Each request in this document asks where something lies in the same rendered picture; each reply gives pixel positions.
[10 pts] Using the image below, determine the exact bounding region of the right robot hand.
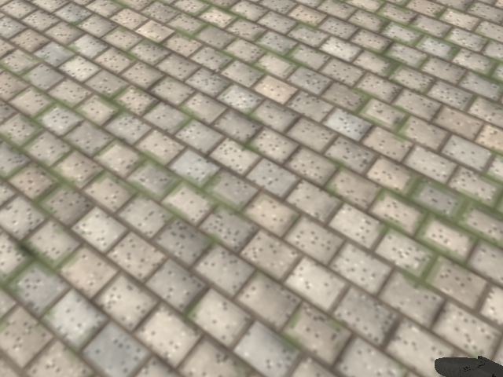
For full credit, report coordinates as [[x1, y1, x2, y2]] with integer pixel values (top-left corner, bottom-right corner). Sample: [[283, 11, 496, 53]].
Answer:
[[435, 356, 503, 377]]

